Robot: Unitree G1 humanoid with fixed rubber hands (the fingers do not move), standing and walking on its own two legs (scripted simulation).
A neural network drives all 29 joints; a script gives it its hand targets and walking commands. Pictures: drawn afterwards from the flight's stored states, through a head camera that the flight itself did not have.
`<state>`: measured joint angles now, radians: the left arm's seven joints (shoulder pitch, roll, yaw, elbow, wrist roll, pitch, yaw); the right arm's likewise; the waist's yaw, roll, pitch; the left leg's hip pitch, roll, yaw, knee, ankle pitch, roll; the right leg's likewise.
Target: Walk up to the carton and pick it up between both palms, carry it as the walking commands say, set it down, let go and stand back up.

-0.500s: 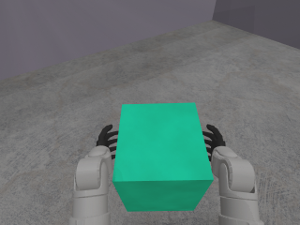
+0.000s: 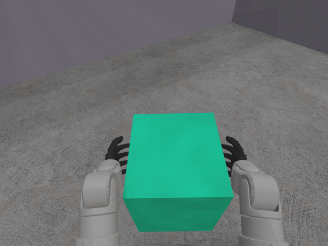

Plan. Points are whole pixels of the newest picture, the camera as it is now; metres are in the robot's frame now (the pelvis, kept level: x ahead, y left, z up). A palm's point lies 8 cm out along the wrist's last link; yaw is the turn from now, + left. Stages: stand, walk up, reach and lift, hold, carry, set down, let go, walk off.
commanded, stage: carry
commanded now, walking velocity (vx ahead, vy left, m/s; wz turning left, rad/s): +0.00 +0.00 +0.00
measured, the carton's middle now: (174, 175) +0.30 +0.00 +0.02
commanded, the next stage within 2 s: none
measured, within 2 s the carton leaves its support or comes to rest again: neither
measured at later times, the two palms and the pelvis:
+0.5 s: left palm (112, 166) +0.28 +0.15 +0.09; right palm (237, 167) +0.28 -0.14 +0.09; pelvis +0.00 +0.00 +0.00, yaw +0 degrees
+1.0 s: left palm (112, 151) +0.32 +0.15 +0.10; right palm (231, 150) +0.32 -0.14 +0.10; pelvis +0.06 +0.00 +0.00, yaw -1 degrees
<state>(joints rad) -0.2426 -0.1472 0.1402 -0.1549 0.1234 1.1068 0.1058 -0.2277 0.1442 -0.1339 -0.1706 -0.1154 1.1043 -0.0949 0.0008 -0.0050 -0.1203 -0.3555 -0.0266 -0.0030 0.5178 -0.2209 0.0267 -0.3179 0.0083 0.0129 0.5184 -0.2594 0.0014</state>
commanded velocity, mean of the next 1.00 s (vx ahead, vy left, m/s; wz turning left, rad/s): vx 0.16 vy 0.00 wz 0.00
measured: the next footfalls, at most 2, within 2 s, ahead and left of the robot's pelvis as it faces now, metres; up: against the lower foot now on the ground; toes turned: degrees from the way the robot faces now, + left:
left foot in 1.24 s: +0.18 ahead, +0.09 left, +0.00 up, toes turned +8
right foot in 1.56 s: +0.49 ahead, -0.10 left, +0.00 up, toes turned -10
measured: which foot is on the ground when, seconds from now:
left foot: down 0.00-1.00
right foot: down 0.00-1.00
